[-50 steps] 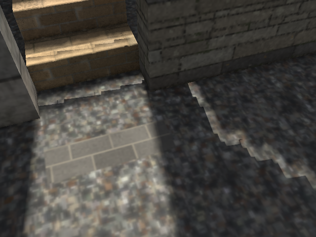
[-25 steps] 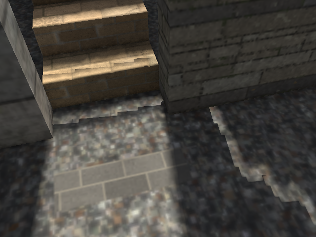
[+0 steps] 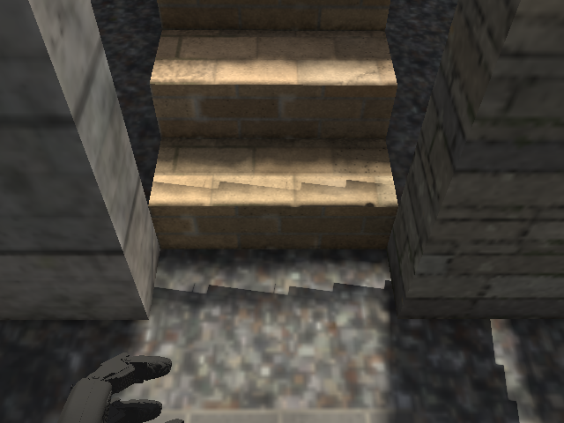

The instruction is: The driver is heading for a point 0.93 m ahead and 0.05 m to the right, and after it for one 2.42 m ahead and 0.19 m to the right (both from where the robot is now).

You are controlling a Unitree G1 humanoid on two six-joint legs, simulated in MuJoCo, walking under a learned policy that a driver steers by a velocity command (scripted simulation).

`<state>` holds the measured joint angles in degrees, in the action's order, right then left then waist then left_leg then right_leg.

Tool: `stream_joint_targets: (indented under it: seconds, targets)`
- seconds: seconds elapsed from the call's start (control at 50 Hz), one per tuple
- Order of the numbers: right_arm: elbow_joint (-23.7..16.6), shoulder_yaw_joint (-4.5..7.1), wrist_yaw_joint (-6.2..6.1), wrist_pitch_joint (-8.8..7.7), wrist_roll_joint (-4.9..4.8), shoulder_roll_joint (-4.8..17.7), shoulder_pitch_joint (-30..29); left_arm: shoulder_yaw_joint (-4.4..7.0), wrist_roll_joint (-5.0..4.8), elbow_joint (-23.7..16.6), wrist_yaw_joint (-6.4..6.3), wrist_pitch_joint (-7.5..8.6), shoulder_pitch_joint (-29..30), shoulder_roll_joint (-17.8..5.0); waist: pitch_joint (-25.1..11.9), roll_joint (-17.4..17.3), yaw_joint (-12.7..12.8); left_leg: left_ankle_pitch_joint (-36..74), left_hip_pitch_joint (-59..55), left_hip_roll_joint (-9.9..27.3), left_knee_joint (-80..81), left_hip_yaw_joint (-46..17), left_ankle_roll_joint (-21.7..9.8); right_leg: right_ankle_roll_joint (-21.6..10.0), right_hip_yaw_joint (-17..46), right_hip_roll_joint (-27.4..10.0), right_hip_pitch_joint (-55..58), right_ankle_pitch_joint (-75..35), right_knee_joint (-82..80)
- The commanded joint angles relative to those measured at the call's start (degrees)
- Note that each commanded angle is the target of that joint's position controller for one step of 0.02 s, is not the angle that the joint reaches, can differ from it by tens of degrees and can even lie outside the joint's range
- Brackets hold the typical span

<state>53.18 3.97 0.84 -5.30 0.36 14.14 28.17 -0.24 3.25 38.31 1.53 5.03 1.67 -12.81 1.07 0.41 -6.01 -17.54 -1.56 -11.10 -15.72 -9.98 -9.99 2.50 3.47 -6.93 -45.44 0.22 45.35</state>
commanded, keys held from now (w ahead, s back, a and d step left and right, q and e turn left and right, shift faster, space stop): w+q+shift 0.02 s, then w+shift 0.58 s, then w+e+shift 0.40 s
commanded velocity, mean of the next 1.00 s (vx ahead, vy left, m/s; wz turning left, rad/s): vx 0.43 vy -0.10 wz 0.03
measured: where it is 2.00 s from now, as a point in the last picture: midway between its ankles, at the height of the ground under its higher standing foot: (324, 383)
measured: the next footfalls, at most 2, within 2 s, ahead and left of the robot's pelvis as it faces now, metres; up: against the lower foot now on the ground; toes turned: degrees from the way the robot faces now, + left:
right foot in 0.14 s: +0.38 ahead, -0.13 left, +0.00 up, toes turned +8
left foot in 0.56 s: +0.61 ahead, +0.09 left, +0.00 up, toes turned +21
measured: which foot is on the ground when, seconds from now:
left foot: down 0.00-0.16, up 0.18-0.54, down 0.56-1.00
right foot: up 0.00-0.12, down 0.14-0.56, up 0.58-1.00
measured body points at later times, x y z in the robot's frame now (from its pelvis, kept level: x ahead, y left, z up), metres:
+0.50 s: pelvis +0.43 -0.02 +0.00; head +0.45 +0.00 +0.45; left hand +0.28 +0.22 -0.13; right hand +0.72 -0.15 -0.06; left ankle +0.54 +0.10 -0.71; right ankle +0.34 -0.14 -0.73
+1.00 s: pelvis +0.61 -0.03 +0.01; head +0.64 +0.01 +0.45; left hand +0.66 +0.23 -0.15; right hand +0.80 -0.28 -0.06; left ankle +0.58 +0.08 -0.73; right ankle +0.62 -0.21 -0.61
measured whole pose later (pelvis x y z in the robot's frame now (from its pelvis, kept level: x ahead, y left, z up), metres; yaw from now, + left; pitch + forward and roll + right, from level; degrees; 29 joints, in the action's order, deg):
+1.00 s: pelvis +0.61 -0.03 +0.01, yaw +2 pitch +0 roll -1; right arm 41.4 1.9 -1.0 -8.3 5.2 14.1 6.0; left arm 1.4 0.5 43.9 5.0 -2.9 -16.8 -17.0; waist 4.3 5.0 0.2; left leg -16.1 9.1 7.8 -26.5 16.9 -1.0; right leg 11.6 4.6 -3.2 -37.3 13.8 76.4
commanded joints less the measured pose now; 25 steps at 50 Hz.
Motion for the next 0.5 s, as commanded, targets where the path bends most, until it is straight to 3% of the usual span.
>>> stream_joint_targets:
  seconds: [0.02, 0.08, 0.1, 0.12, 0.14, 0.16, 0.18, 0.2, 0.22, 0.24, 0.28, 0.34, 0.36, 0.38, 0.4, 0.42, 0.46, 0.48, 0.5]
  targets:
    - [-3.6, 3.22, -0.38, -2.14, -0.90, 12.3, -0.5, 0.62, -0.56, -7.0, -0.12, 0.03, 8.1, -4.7, 3.1, -1.9, 0.6, 31.6, 8.6, 13.3, 5.6, -13.1, -3.4, -1.0, -3.1, 5.3, 11.9, -9.7, -12.2]
    - [-1.6, 2.71, -0.91, -2.47, -1.61, 11.3, 1.1, 1.03, -0.80, -6.8, -1.03, -0.43, 3.7, -5.9, -1.3, -4.8, 2.4, 52.6, 2.4, 13.9, -0.7, -10.3, 0.5, -3.9, -5.4, 9.3, 26.1, -8.7, -19.4]
    - [-1.4, 2.76, -1.00, -1.84, -0.83, 12.2, 0.8, 1.94, -0.04, -5.3, -1.03, 0.41, -2.3, -8.3, -4.2, -4.9, 4.6, 59.3, 0.0, 14.9, -7.7, -10.6, 0.9, -5.1, -5.9, 10.4, 31.7, -5.2, -18.4]
    - [-4.9, 3.62, -4.56, -1.15, -1.93, 14.7, -4.0, 2.67, 0.27, -3.2, 0.11, -0.78, -8.2, -9.1, -0.7, 1.5, 7.5, 82.7, -0.2, 20.8, -13.3, -12.3, 5.8, -7.4, -10.4, 11.3, 28.7, -4.8, -20.7]
    - [-1.8, 2.28, -2.75, -0.62, 0.49, 12.5, -2.7, 2.70, 0.84, -1.9, -1.55, 1.63, -16.9, -9.2, -8.8, -7.8, 12.7, 63.1, 1.8, 13.1, -30.5, -9.3, 5.0, -8.7, -1.4, 4.7, 44.8, -11.3, -23.9]
    - [-3.4, 0.80, -2.35, -0.93, 0.94, 5.8, 0.5, 3.98, 2.07, -0.3, -2.59, 2.13, -25.8, -14.0, -19.6, 0.4, 12.4, 22.9, 15.9, 9.2, -50.4, -3.3, 4.4, -12.7, 8.4, -9.1, 64.3, -24.0, -10.6]
    - [-3.5, -0.39, -2.38, -0.57, -2.58, 4.1, 5.8, 5.86, 2.05, 2.8, -1.26, 2.52, -30.2, -16.9, -31.9, 19.1, 11.3, -14.9, 34.2, 1.6, -73.2, 2.1, 5.6, -23.9, 37.9, -22.4, 80.1, -23.2, -14.9]
    - [-3.8, -0.39, -2.63, -0.60, -0.88, 8.2, -1.1, 5.69, 0.55, 2.3, -0.03, 2.69, -28.0, -12.5, -29.2, 5.6, 11.7, -7.1, 36.7, 7.5, -70.8, 0.7, 3.2, -20.4, 34.0, -17.1, 72.4, -1.9, -21.0]
    - [-5.5, -0.69, -1.69, -0.80, -0.48, 8.0, -9.4, 4.91, 0.08, 3.3, 0.11, 3.12, -22.3, -9.1, -17.9, 4.5, 11.0, -1.6, 37.8, 9.3, -65.3, 1.4, 3.0, -17.9, 25.5, -13.2, 62.3, 2.5, -24.6]
    - [-6.7, -0.99, -0.99, -0.73, -0.02, 7.8, -13.7, 4.18, 0.60, 4.3, 0.14, 3.16, -20.9, -6.0, -11.8, -0.3, 10.3, -0.5, 38.2, 10.7, -63.1, 2.3, 2.8, -16.9, 20.7, -11.1, 54.5, -1.2, -27.0]
    - [-8.9, -1.79, -0.20, 0.44, 1.72, 4.9, -15.9, 2.77, 0.40, 8.1, -1.70, 2.36, -23.2, -3.7, -6.0, 0.0, 7.7, -2.4, 38.0, 11.8, -59.3, 2.4, 2.8, -15.9, 16.5, -8.3, 46.1, -2.3, -31.3]
    - [-11.6, -3.01, 1.18, 0.39, 2.53, 2.0, -17.8, 2.53, -1.67, 11.4, -1.93, 2.04, -23.4, -5.2, -2.2, 2.0, 4.2, 0.6, 36.3, 13.2, -45.3, 4.1, 4.5, -13.4, 7.9, -4.5, 37.6, -0.6, -36.2]
    - [-12.4, -3.62, 1.77, 0.50, 2.62, 1.4, -19.3, 2.40, -1.45, 11.2, -1.82, 2.17, -21.9, -5.5, -1.2, 3.1, 3.8, 3.3, 34.6, 13.0, -39.5, 5.7, 5.1, -13.5, 5.3, -3.9, 35.3, -2.0, -37.5]
    - [-13.7, -4.42, 2.24, 0.15, 3.12, 1.1, -21.9, 2.84, -2.56, 10.9, -0.98, 2.48, -20.1, -7.4, 0.1, 3.0, 3.2, 6.4, 30.2, 13.7, -31.3, 8.2, 5.5, -13.4, 1.7, -2.4, 30.2, -1.5, -39.3]
    - [-14.0, -5.04, 2.53, 0.28, 3.12, 1.4, -23.9, 3.66, -2.38, 10.9, -0.13, 2.26, -19.4, -9.5, -0.1, 3.0, 2.6, 6.8, 24.6, 12.4, -28.6, 11.8, 6.0, -12.6, -0.5, -1.4, 27.3, -5.0, -38.3]
    - [-13.9, -5.22, 2.10, -0.10, 2.71, 1.3, -25.6, 3.69, -3.14, 11.3, 0.24, 2.55, -20.7, -9.8, 0.1, 2.7, 3.5, 10.2, 20.7, 11.9, -26.5, 12.5, 6.4, -12.2, -1.3, -1.6, 25.6, -12.0, -38.4]
    - [-13.3, -4.75, 1.29, -0.32, 2.41, 3.1, -26.2, 3.53, -3.84, 12.7, 0.82, 2.78, -23.6, -10.2, 0.3, 3.8, 4.6, 14.8, 19.0, 11.3, -22.0, 13.9, 6.2, -11.4, -2.1, -1.9, 29.7, -15.4, -36.2]
    - [-13.9, -4.66, 1.40, -0.15, 2.78, 3.1, -27.4, 3.06, -3.96, 14.3, 0.89, 2.59, -25.8, -10.1, 0.9, 5.6, 5.1, 13.7, 18.9, 10.5, -19.5, 14.5, 5.4, -11.5, -2.6, -2.3, 32.5, -18.3, -35.5]
    - [-13.1, -4.33, 1.24, -0.51, 3.14, 4.1, -25.7, 3.11, -3.65, 13.9, 0.26, 2.79, -25.4, -11.4, 0.9, 5.9, 4.8, 13.8, 15.8, 8.7, -16.7, 14.5, 5.2, -11.1, -3.6, -1.3, 34.5, -29.6, -29.9]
